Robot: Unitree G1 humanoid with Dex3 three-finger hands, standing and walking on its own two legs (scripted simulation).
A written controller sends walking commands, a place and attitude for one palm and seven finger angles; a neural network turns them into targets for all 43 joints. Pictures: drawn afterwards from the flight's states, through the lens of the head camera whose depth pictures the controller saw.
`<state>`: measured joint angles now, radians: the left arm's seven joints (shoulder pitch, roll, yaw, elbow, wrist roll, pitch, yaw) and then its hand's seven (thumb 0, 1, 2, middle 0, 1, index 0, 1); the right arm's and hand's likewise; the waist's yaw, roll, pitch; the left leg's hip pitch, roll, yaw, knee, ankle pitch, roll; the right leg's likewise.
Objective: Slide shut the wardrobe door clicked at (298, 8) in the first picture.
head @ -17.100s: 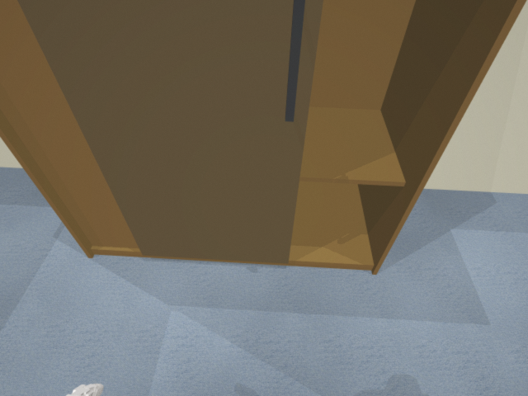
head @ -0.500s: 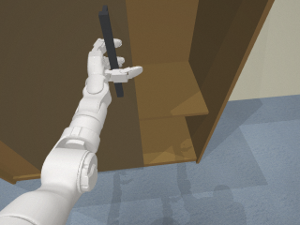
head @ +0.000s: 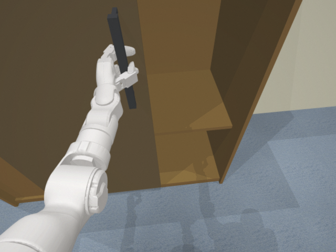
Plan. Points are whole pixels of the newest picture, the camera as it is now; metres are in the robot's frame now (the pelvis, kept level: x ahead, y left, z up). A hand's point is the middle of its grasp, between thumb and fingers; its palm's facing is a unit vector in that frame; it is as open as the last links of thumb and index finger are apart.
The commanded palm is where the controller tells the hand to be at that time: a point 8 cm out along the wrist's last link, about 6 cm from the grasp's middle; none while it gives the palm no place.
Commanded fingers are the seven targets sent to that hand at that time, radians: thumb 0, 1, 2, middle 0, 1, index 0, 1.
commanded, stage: grip the handle and tug to test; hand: left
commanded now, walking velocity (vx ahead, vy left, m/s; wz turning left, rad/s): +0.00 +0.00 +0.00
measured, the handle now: (124, 65) +0.54 +0.09 +0.17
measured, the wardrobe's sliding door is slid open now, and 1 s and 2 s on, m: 0.37 0.37 0.37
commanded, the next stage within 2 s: tug the door sideways, standing still in 0.58 s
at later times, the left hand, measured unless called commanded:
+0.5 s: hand (133, 75) +0.48 +0.06 +0.18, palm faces +0.05 -1.00 +0.02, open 5.6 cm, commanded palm +0.43 +0.11 +0.18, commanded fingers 0.00 0.90 0.90 -0.45 -1.40 -0.45 -1.40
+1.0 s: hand (134, 74) +0.48 +0.06 +0.18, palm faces +0.10 -0.99 -0.02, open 5.5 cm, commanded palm +0.46 +0.07 +0.18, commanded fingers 0.00 0.90 0.90 -0.45 -1.40 -0.45 -1.40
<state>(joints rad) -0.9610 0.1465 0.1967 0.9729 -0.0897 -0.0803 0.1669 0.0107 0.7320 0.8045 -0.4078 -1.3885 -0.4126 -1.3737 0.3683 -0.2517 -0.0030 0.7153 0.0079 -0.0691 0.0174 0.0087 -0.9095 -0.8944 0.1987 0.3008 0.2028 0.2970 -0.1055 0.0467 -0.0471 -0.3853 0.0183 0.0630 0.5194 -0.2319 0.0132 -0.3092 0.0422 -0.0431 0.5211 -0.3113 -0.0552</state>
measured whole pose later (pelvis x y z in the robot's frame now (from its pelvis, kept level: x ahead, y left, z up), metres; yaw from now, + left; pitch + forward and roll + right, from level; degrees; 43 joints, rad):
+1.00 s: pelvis +0.05 +0.00 +0.00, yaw +4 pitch +5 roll +1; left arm -0.78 0.01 0.02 0.58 -0.10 0.16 0.25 0.01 0.74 0.83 -0.39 -1.39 -0.37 -1.38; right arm 0.25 -0.23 -0.01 0.68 0.00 0.00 0.01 0.01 -0.91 -0.89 0.20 0.30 0.20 0.30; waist -0.02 0.04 -0.06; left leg -0.30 -0.02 0.00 0.49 -0.26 0.02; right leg -0.20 0.02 -0.08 0.49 -0.33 -0.04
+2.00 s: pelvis +0.03 -0.05 -0.01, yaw +5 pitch -2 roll +1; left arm -0.95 0.11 -0.07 0.71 -0.12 -0.11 0.10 -0.03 0.74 0.85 -0.44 -1.39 -0.23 -1.40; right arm 0.19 -0.22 -0.01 0.71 0.04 -0.04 -0.04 0.01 -0.91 -0.89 0.20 0.30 0.20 0.30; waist 0.07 0.04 0.21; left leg -0.28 0.03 0.02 0.64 -0.18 0.06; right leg -0.23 0.06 -0.10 0.73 -0.35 -0.07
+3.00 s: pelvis +0.18 -0.19 -0.01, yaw +13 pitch +1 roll +1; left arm -0.26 -0.03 -0.25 -0.28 0.00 -0.09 0.13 0.02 0.79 0.82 -0.45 -1.40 -0.22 -1.36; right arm -0.01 -0.20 -0.01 0.56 0.04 -0.09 0.04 0.01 -0.91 -0.89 0.20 0.30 0.20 0.30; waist 0.10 0.07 0.26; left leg -0.24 0.12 0.08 0.64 -0.35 -0.02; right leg -0.38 0.00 -0.02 0.70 -0.30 -0.03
